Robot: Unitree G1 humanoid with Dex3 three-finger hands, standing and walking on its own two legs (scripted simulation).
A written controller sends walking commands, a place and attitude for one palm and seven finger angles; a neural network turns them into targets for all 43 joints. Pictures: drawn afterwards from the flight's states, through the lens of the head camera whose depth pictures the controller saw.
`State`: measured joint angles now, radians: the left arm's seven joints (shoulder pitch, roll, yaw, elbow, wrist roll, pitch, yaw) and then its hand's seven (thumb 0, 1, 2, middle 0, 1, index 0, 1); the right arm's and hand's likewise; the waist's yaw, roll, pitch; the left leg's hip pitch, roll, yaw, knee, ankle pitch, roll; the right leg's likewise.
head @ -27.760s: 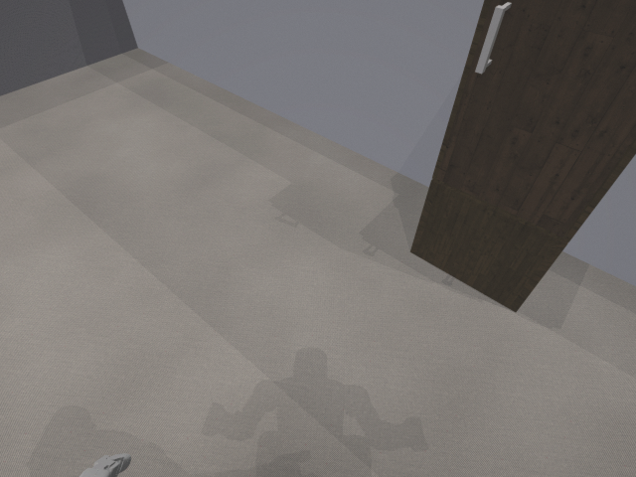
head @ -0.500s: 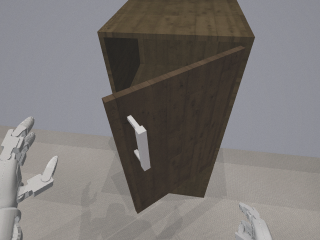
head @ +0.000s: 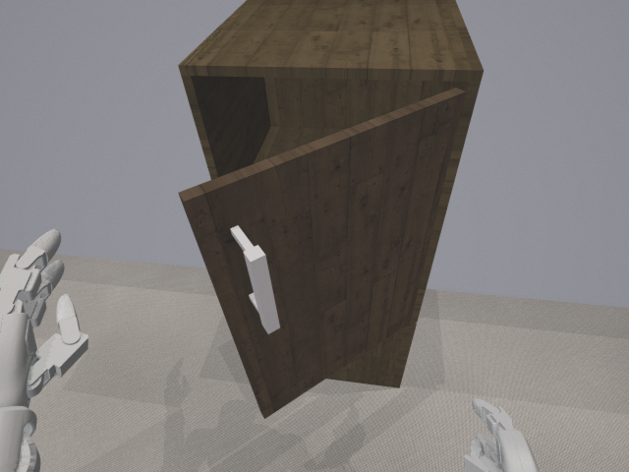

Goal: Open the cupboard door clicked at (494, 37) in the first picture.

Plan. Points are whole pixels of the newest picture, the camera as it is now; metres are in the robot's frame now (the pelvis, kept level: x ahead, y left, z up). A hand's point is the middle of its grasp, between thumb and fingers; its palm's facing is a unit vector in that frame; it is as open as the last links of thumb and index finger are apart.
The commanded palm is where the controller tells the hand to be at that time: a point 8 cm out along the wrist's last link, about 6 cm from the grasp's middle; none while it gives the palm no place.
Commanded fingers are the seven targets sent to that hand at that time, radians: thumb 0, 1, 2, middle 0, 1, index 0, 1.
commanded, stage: step back with the hand held close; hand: left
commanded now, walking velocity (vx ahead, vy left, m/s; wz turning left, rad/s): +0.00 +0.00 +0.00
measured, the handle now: (255, 282) +0.31 +0.12 +0.11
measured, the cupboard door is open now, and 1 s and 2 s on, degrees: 42 42 42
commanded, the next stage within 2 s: stop stepping back and stand still in 1.10 s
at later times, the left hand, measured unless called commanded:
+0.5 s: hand (39, 377) +0.15 +0.28 +0.15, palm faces +0.32 -0.80 -0.51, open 7.5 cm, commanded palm +0.09 +0.32 +0.17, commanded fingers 0.00 0.90 0.90 -0.20 -0.30 -0.20 -0.30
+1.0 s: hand out of the picture +0.04 +0.30 +0.16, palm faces +0.39 -0.81 -0.43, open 7.5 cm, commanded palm -0.01 +0.35 +0.17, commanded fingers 0.00 0.90 0.90 -0.20 -0.30 -0.20 -0.30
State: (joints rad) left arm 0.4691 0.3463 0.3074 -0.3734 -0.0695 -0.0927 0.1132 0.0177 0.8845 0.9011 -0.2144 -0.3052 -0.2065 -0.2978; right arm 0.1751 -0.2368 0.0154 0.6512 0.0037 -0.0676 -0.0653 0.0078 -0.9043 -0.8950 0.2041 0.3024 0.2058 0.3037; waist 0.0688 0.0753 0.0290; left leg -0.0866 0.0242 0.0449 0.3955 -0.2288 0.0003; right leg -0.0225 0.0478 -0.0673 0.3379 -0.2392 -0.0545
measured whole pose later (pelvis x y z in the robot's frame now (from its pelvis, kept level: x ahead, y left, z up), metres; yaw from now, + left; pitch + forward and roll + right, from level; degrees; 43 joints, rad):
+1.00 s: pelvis -0.15 +0.05 -0.02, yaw +0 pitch -1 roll -3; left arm 0.56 0.42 0.38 -0.59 -0.05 -0.21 0.14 0.02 0.89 0.90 -0.22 -0.31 -0.21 -0.30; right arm 0.17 -0.20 0.01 0.62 0.01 -0.08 -0.06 0.01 -0.90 -0.89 0.21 0.30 0.21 0.30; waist 0.03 0.02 0.04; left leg -0.46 0.00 0.02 0.60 -0.18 0.01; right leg -0.22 0.07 0.01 0.55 -0.31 -0.01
